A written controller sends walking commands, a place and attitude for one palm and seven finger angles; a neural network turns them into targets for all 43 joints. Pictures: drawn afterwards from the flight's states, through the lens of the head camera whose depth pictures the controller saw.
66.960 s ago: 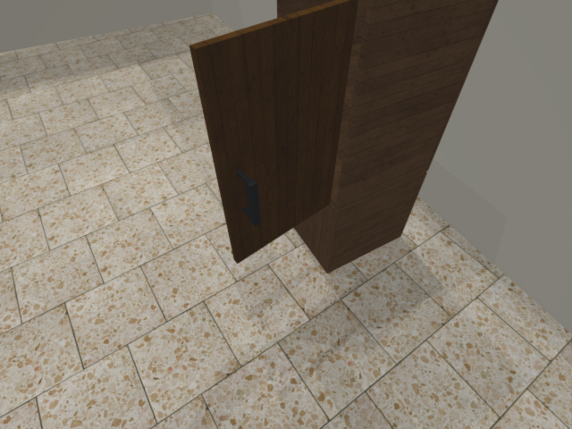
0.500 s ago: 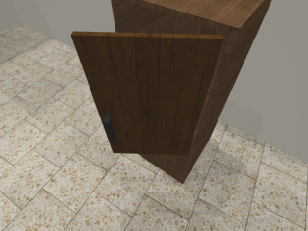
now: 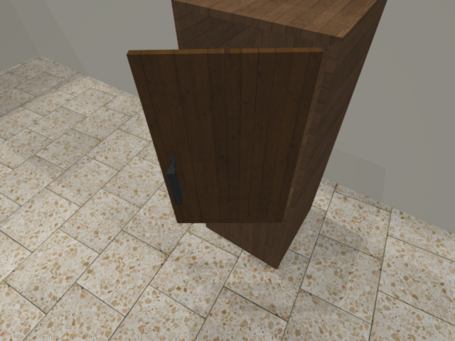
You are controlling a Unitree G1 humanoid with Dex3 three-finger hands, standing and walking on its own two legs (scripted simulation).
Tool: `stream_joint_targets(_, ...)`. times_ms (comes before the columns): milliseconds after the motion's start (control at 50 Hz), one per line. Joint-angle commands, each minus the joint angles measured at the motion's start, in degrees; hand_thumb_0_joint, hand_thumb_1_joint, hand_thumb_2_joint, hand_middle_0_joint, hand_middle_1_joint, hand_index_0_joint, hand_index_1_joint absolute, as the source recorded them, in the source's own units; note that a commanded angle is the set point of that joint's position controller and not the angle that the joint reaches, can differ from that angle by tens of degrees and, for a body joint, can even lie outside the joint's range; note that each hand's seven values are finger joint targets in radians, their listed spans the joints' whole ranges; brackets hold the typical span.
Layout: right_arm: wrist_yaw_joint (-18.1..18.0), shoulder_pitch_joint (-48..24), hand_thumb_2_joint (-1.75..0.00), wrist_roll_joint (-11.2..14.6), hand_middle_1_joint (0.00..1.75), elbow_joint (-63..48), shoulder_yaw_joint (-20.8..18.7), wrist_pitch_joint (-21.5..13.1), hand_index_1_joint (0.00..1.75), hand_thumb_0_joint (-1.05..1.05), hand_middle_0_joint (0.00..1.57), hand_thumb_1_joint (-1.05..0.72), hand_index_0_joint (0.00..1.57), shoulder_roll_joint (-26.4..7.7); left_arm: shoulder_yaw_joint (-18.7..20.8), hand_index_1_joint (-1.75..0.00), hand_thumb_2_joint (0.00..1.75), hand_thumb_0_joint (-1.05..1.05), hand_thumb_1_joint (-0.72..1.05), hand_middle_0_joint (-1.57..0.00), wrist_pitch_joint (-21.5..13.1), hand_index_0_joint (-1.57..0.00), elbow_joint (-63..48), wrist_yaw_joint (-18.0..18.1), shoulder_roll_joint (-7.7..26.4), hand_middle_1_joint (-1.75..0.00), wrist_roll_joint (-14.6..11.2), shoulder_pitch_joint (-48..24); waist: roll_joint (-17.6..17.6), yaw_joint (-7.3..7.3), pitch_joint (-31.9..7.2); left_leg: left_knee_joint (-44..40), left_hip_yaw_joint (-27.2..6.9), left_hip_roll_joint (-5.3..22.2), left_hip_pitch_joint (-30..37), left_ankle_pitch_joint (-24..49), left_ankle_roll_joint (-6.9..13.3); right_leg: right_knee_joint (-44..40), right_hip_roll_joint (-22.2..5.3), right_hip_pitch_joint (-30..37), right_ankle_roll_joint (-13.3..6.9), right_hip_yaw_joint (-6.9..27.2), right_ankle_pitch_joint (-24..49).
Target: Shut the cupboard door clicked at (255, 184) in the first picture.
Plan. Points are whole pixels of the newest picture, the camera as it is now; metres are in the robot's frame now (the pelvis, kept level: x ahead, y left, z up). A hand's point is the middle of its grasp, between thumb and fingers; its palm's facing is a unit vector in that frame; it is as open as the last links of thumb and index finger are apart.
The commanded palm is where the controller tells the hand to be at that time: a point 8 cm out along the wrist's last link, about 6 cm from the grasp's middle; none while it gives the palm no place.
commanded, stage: look again from close up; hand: left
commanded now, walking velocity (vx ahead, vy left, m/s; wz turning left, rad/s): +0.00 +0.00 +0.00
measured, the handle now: (176, 181) +0.51 +0.17 -0.09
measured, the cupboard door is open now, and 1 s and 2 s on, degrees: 34 34 34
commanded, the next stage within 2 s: raise the hand and make a fist in 0.58 s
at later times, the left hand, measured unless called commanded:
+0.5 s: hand out of the picture +0.05 +0.17 -0.17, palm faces -0.01 -0.98 -0.22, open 7.3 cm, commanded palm none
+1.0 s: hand (149, 310) +0.19 +0.16 -0.05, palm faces +0.04 -1.00 -0.03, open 6.7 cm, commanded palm +0.14 +0.22 -0.07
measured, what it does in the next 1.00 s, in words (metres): lowers itself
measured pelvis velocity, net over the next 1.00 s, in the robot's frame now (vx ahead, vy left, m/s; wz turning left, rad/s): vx -0.01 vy -0.03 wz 0.03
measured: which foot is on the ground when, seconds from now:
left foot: down 0.00-1.00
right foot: down 0.00-1.00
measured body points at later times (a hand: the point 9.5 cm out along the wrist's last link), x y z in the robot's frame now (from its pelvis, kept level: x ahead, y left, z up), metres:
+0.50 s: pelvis +0.03 -0.01 +0.00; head +0.04 -0.02 +0.45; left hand +0.06 +0.22 -0.15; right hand +0.05 -0.24 -0.16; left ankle +0.02 +0.10 -0.74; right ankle +0.00 -0.12 -0.74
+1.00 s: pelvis -0.01 -0.03 -0.09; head +0.03 -0.03 +0.36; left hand +0.18 +0.21 -0.05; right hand +0.20 -0.29 -0.14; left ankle +0.02 +0.10 -0.74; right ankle +0.01 -0.12 -0.74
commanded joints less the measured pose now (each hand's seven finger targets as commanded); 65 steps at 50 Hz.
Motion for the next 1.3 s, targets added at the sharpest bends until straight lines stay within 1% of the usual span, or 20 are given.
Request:
stream_joint_targets(0, -0.51, 0.54, -0.90, 0.29, 0.30, -1.70, -0.75, -2.05, 0.30, 0.00, 0.20, -0.90, 0.20, -6.03, 1.32, -0.30, 0.90, 0.00, 0.90, -0.20, -1.61, -0.20, -1.45, 0.43, 7.19, -0.30, -0.25, 0.30, -2.45, 0.05, 2.87, -7.36, -8.36, 5.68, -0.37, -8.19, 0.96, -8.39, -4.06, -3.99, -2.71, 6.14, -8.90)
stream_joint_targets(180, -1.22, 1.24, -0.90, 0.69, 0.30, 2.71, -0.22, -2.94, 0.30, 0.00, 0.20, -0.90, 0.20, -4.98, 1.07, -0.30, 0.90, 0.00, 0.90, -0.20, -2.04, -0.20, 2.53, 0.77, 6.57, -0.30, -0.48, 0.66, -1.02, 0.54, 0.57, -5.40, -6.97, 6.54, 3.24, 4.94, 0.74, -6.23, -4.74, 0.84, -2.36, 4.77, 6.33)
stream_joint_targets(640, -1.43, -3.93, -0.90, 0.46, 0.30, 2.93, -0.69, -2.65, 0.30, 0.00, 0.20, -0.90, 0.20, -6.66, 1.82, -0.30, 0.90, 0.00, 0.90, -0.20, -2.17, -0.20, 2.15, 0.71, 8.65, -0.30, -0.19, -3.44, -2.13, 0.51, 0.97, -5.29, -6.45, 6.79, 5.66, 8.97, 0.11, -7.17, -5.29, 2.26, -2.15, 4.91, 13.11)
stream_joint_targets(660, -0.91, -6.41, -0.90, 1.10, 0.30, -0.66, -0.95, -2.46, 0.30, 0.00, 0.20, -0.90, 0.20, -6.44, 1.59, -0.30, 0.90, 0.00, 0.90, -0.20, -2.60, -0.20, 3.56, 3.09, 5.94, -0.30, 0.27, 2.63, -3.20, 1.70, 1.46, 6.09, -4.02, 7.85, 2.26, 10.96, -1.55, -7.72, -8.23, 2.67, -0.11, 6.72, 27.36)
stream_joint_targets(680, -6.65, 0.14, -0.90, 1.22, 0.30, -16.23, -3.90, -13.20, 0.30, 0.00, 0.20, -0.90, 0.20, -17.42, 30.66, -0.30, 0.90, 0.00, 0.90, -0.20, -19.44, -0.20, -87.40, 3.24, 44.07, -0.30, -6.71, -48.05, -1.81, -6.00, -21.41, 7.65, -6.43, 4.07, 20.89, 23.33, 0.69, 6.35, -2.63, 4.05, -0.48, 0.60, 32.06)
stream_joint_targets(700, -7.43, -5.48, -0.90, 4.25, 0.30, -16.57, -1.63, -17.08, 0.30, 0.00, 0.20, -0.90, 0.20, -10.48, 4.18, -0.32, 0.90, 0.00, 0.90, -0.22, -14.41, -0.22, -64.80, 2.83, 9.67, -0.32, -7.31, -5.27, 20.04, -1.01, -30.73, 6.26, -6.37, 3.44, 25.09, 35.74, -0.02, 13.00, 0.89, -2.67, -0.39, -4.15, 18.69)
stream_joint_targets(720, -5.85, -7.17, -0.90, 2.70, 0.30, -19.09, -1.25, -19.72, 0.30, 0.00, 0.20, -0.90, 0.20, -8.33, 1.34, -0.34, 0.90, 0.00, 0.90, -0.24, -7.37, -0.24, -64.86, 2.72, -3.23, -0.34, -11.75, 8.94, 21.16, 0.59, -25.43, 3.85, -6.61, 3.96, 21.89, 43.88, -2.02, 12.05, 1.39, -6.28, -0.45, -6.78, 6.38)
stream_joint_targets(740, -3.85, -4.91, -0.90, 2.96, 0.30, -17.43, -2.44, -20.85, 0.30, 0.00, 0.20, -0.90, 0.20, -7.76, 3.86, -0.36, 0.90, 0.00, 0.90, -0.25, -8.30, -0.25, -58.45, 3.34, 0.26, -0.36, -9.77, 0.54, 6.27, -3.14, -10.27, 5.92, -8.06, 4.04, 9.10, 33.17, -2.09, 8.17, 0.62, -11.94, 0.00, -5.78, 4.11)
stream_joint_targets(760, -3.04, -4.43, -0.90, 2.16, 0.30, -19.23, -4.07, -20.73, 0.30, 0.00, 0.20, -0.90, 0.20, -9.12, 5.42, -0.38, 0.90, 0.00, 0.90, -0.27, -10.42, -0.27, -52.97, 1.86, -1.21, -0.38, -10.42, 1.32, -0.96, -2.81, -0.04, 8.34, -7.88, 2.57, -1.88, 18.55, -2.37, 5.37, 0.83, -15.47, -0.15, -6.85, 5.26)
stream_joint_targets(800, -2.04, -7.22, -0.90, 1.23, 0.30, -21.91, -5.04, -20.64, 0.30, 0.00, 0.20, -0.90, 0.20, -9.26, 10.68, -0.42, 0.90, 0.00, 0.90, -0.31, -19.33, -0.31, -41.06, -2.86, -0.39, -0.42, -12.44, 11.22, -17.32, -0.53, 2.01, 15.95, -7.06, 0.44, -17.16, 2.83, -1.81, 9.65, 0.16, -21.89, 0.00, -6.24, 3.86)
stream_joint_targets(820, -1.06, -7.72, -0.90, 1.25, 0.30, -23.69, -5.39, -20.85, 0.30, 0.00, 0.20, -0.90, 0.20, -9.00, 11.98, -0.44, 0.90, 0.00, 0.90, -0.33, -24.21, -0.33, -38.70, -6.84, -1.13, -0.44, -13.58, 17.81, -14.14, 2.45, -1.15, 19.54, -6.05, -0.75, -19.84, 4.77, -2.19, 14.13, -0.38, -20.90, -0.65, -4.76, 9.92)
stream_joint_targets(840, -0.41, -8.34, -0.90, 0.90, 0.30, -24.82, -5.68, -20.80, 0.30, 0.00, 0.20, -0.90, 0.20, -8.72, 13.33, -0.46, 0.90, 0.00, 0.90, -0.35, -29.79, -0.35, -39.91, -10.61, -0.63, -0.46, -15.07, 18.66, -17.17, 3.56, -6.98, 23.60, -5.59, -1.18, -23.59, 4.39, -2.78, 19.19, -0.67, -21.20, -0.36, -3.76, 12.67)
stream_joint_targets(900, 0.65, -10.31, -0.90, 0.98, 0.30, -28.94, -6.11, -21.42, 0.30, 0.00, 0.20, -0.90, 0.20, -8.74, 15.46, -0.52, 0.90, 0.00, 0.90, -0.40, -43.83, -0.40, -43.91, -22.38, 4.38, -0.52, -17.23, 12.59, -9.10, 4.03, -14.68, 34.32, -4.50, -1.99, -34.73, -1.84, -3.08, 28.08, -1.55, -26.79, -0.42, 2.78, 7.60)
stream_joint_targets(920, 0.60, -9.66, -0.90, 1.39, 0.30, -30.13, -6.36, -20.88, 0.30, 0.00, 0.20, -0.90, 0.20, -8.82, 18.64, -0.54, 0.90, 0.00, 0.90, -0.42, -44.14, -0.42, -43.63, -24.17, 7.77, -0.54, -17.85, 11.78, -5.30, 4.78, -16.08, 36.56, -3.82, -1.87, -36.96, -2.86, -2.63, 28.93, -1.86, -27.00, -0.93, 5.26, 4.58)
stream_joint_targets(960, -0.12, -11.77, -0.90, 2.24, 0.30, -35.51, -6.00, -20.19, 0.30, 0.00, 0.20, -0.90, 0.20, -9.03, 19.48, -0.58, 0.90, 0.00, 0.90, -0.46, -41.10, -0.46, -50.89, -25.66, 9.62, -0.58, -20.35, 7.47, -1.77, 5.25, -20.78, 39.00, -2.67, -2.12, -39.92, -7.98, -1.71, 27.07, -2.09, -27.30, -0.74, 8.69, -8.58)
stream_joint_targets(1040, -2.63, -10.33, -0.90, 2.89, 0.30, -38.87, -5.09, -19.25, 0.30, 0.00, 0.20, -0.90, 0.20, -8.90, 18.42, -0.66, 0.90, 0.00, 0.90, -0.53, -36.81, -0.53, -67.02, -22.24, 11.28, -0.66, -22.14, -4.58, -2.74, 1.55, -21.14, 42.95, -4.04, -0.40, -43.03, -14.78, -0.13, 22.46, -1.63, -31.66, 0.47, 12.00, -25.48)
stream_joint_targets(1080, -3.51, -8.85, -0.90, 2.65, 0.30, -38.42, -4.54, -19.48, 0.30, 0.00, 0.20, -0.90, 0.20, -8.66, 15.22, -0.70, 0.90, 0.00, 0.90, -0.57, -36.84, -0.57, -73.51, -20.43, 10.19, -0.70, -20.45, -5.68, 0.78, 0.22, -21.52, 42.69, -4.90, 0.42, -40.36, -13.98, 0.41, 23.41, -0.51, -34.70, -0.31, 9.41, -24.62)
stream_joint_targets(1140, -4.66, -7.69, -0.90, 2.45, 0.30, -36.97, -3.88, -19.52, 0.30, 0.00, 0.20, -0.90, 0.20, -9.05, 11.93, -0.76, 0.90, 0.00, 0.90, -0.62, -35.13, -0.62, -74.81, -19.64, 9.21, -0.76, -18.78, -5.01, 1.33, -1.42, -21.71, 42.82, -6.31, 0.98, -39.53, -12.78, 0.76, 26.35, 0.82, -37.68, -0.79, 5.90, -20.68)
stream_joint_targets(1220, -5.03, -8.10, -0.90, 2.97, 0.30, -35.88, -3.31, -18.38, 0.30, 0.00, 0.20, -0.90, 0.20, -8.78, 13.02, -0.84, 0.90, 0.00, 0.90, -0.69, -28.25, -0.69, -66.11, -20.25, 8.77, -0.84, -18.89, 0.84, -1.19, -0.45, -19.03, 41.76, -7.07, 0.85, -42.28, -13.43, 0.50, 26.34, 1.43, -37.39, -0.78, 3.86, -21.33)
stream_joint_targets(1280, -4.80, -8.56, -0.90, 3.22, 0.30, -36.99, -3.22, -17.60, 0.30, 0.00, 0.20, -0.90, 0.20, -8.28, 15.08, -0.90, 0.90, 0.00, 0.90, -0.75, -24.75, -0.75, -66.58, -19.15, 9.32, -0.90, -19.43, 2.76, -1.65, 1.31, -21.59, 40.14, -7.14, 0.66, -42.36, -12.95, 0.08, 26.21, 0.79, -34.46, -0.59, 3.53, -21.27)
